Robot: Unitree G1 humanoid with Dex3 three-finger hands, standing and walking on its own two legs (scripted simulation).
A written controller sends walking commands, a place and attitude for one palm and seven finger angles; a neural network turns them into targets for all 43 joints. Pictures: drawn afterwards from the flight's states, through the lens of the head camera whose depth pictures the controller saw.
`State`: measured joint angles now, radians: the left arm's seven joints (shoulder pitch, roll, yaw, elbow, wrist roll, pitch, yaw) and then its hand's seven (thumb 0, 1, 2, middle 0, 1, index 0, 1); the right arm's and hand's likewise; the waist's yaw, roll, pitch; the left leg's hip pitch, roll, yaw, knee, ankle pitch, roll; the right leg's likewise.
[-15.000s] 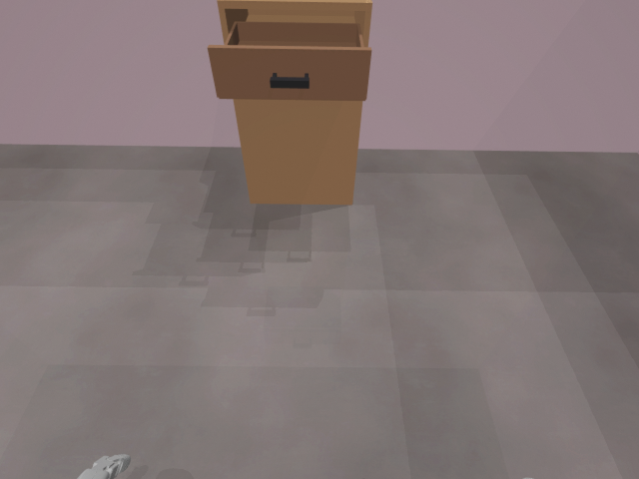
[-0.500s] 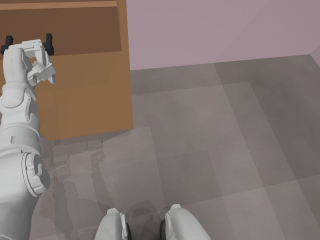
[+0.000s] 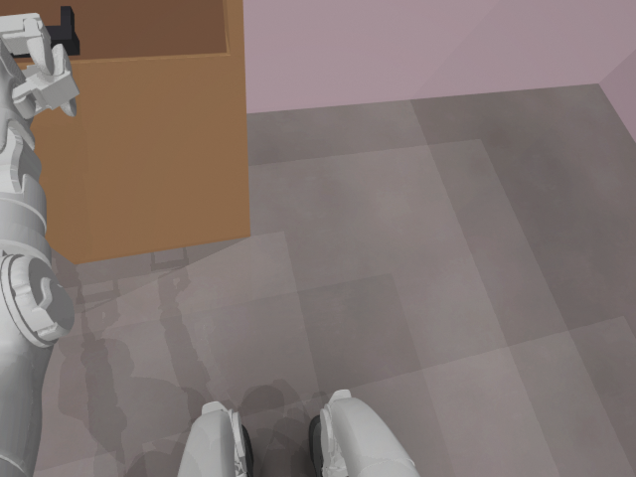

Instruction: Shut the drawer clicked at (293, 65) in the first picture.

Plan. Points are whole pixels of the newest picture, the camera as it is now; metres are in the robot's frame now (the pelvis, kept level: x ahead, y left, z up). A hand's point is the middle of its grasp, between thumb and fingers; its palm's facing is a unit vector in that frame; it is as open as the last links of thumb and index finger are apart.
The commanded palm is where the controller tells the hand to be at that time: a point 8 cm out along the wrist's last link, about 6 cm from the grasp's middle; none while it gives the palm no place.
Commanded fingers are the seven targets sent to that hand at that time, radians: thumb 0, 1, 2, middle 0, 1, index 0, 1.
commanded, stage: push the drawer shut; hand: left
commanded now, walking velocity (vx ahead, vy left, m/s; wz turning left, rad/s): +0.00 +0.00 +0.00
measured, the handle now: (22, 29) +0.63 +0.26 +0.08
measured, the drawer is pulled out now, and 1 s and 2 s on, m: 0.00 0.00 0.00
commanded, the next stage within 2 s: pull the fist back off the drawer in 0.26 s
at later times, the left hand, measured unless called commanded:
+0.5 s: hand (57, 71) +0.57 +0.21 +0.08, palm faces +0.09 -0.99 -0.05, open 3.5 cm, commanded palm +0.59 +0.23 +0.08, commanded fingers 0.00 0.90 0.90 -1.40 -1.60 -1.40 -1.60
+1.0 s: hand (65, 78) +0.56 +0.21 +0.08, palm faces +0.11 -0.99 -0.03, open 3.1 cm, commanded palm +0.54 +0.23 +0.08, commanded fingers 0.00 0.90 0.90 -1.40 -1.60 -1.40 -1.60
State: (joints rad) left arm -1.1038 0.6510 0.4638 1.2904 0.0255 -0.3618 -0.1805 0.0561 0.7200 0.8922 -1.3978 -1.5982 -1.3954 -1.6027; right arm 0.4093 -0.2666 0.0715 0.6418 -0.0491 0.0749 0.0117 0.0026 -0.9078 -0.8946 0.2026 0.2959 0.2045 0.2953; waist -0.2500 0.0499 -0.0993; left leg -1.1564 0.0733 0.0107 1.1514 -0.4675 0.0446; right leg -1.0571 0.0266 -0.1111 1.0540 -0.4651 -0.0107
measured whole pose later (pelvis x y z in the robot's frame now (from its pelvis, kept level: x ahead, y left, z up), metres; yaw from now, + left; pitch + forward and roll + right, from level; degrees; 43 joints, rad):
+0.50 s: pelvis -0.03 +0.00 -0.02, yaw +0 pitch +29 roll -7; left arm -1.29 0.77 0.38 1.37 0.05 -0.29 -0.16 0.09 0.64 0.92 -1.40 -1.60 -1.40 -1.60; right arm 0.42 -0.29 0.11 0.67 -0.05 -0.02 -0.02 0.00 -0.91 -0.89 0.20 0.30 0.21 0.30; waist -0.31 0.06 -0.09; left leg -1.29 0.07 -0.02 1.21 -0.43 0.05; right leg -1.18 0.02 -0.14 1.10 -0.43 -0.01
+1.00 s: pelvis -0.02 +0.00 -0.01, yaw +0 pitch +28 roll -6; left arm -1.17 0.68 0.43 1.24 0.02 -0.27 -0.15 0.01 0.72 0.90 -1.40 -1.60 -1.40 -1.60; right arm 0.42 -0.27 0.09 0.63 -0.05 0.01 0.02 0.00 -0.91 -0.89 0.20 0.30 0.21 0.30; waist -0.27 0.05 -0.09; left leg -1.24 0.07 -0.01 1.19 -0.44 0.05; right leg -1.14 0.03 -0.13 1.08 -0.44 -0.02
